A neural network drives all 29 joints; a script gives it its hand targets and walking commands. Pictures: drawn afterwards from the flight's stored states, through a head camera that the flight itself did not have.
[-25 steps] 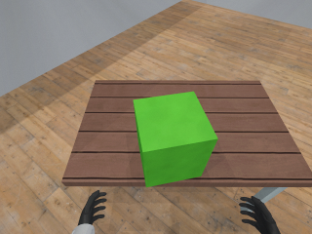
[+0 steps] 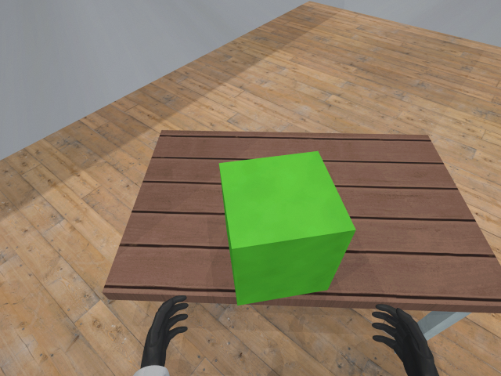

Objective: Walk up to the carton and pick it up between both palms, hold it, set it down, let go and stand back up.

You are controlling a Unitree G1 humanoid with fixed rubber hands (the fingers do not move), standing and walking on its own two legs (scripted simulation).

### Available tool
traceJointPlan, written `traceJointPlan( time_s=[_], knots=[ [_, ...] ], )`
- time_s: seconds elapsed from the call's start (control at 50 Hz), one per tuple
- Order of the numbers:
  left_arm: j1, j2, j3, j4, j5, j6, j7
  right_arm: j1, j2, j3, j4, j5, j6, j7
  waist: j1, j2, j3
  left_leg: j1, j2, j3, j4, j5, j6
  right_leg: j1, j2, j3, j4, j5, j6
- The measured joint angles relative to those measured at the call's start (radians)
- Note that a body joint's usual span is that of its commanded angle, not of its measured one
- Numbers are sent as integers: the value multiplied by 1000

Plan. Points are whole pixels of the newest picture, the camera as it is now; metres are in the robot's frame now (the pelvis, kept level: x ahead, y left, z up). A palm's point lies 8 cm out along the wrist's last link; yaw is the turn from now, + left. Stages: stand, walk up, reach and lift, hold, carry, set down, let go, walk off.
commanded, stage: reach and lift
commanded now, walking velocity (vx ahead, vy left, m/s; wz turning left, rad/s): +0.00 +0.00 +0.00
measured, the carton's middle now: (276, 230) +0.41 -0.01 -0.08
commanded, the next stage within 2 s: none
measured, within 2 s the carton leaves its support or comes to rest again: neither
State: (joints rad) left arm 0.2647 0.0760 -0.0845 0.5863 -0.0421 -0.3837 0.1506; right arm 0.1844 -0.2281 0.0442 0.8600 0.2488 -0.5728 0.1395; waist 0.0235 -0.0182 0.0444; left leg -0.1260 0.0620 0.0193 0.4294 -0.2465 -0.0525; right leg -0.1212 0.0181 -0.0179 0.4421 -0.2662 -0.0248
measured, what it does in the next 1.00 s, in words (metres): stands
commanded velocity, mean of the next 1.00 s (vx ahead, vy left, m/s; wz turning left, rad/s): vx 0.00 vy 0.00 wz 0.00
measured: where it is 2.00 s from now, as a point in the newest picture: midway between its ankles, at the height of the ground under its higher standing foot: outside the picture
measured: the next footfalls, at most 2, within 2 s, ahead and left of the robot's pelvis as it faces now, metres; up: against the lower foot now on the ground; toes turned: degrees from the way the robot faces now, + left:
none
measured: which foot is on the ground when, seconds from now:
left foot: down 0.00-1.00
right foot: down 0.00-1.00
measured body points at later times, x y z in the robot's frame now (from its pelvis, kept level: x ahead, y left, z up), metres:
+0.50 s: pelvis +0.00 -0.01 +0.00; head +0.00 -0.01 +0.45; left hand +0.23 +0.18 -0.04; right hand +0.24 -0.23 -0.04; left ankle -0.01 +0.15 -0.74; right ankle -0.01 -0.10 -0.74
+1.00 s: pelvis +0.00 -0.01 +0.00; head +0.01 +0.00 +0.45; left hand +0.29 +0.18 +0.00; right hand +0.32 -0.22 +0.01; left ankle -0.01 +0.15 -0.74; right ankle -0.01 -0.10 -0.74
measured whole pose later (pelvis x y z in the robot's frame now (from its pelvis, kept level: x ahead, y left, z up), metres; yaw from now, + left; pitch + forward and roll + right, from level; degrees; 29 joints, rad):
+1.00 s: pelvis +0.00 -0.01 +0.00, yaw -1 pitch +1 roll +0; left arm -0.13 0.05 0.03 0.53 -0.06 -0.10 0.18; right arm -0.27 -0.32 0.10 0.84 0.34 -0.31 0.09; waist 0.04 -0.02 0.01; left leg -0.18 0.07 0.02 0.37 -0.20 -0.06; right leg -0.19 0.04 0.01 0.39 -0.21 -0.03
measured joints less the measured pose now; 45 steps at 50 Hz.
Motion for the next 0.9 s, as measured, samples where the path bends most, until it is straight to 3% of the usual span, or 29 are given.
traceJointPlan(
  time_s=[0.16,0.38,0.9],
  knots=[
    [-17,0,-31,3,-18,-72,21,-27,-8,29,24,41,-57,-2,1,-9,-4,-36,1,-13,29,-7,-7,-38,2,-9,39,-15,-8],
    [-169,6,19,81,-37,-27,19,-141,-21,51,18,46,4,-23,-1,-11,-22,-62,7,-7,30,-2,-16,-81,10,3,67,-19,-18],
    [-343,-13,99,-55,-35,228,22,-411,-72,58,-23,80,219,-53,15,1,-32,-55,8,-6,-50,39,-11,-65,18,15,-39,39,-12]
  ],
)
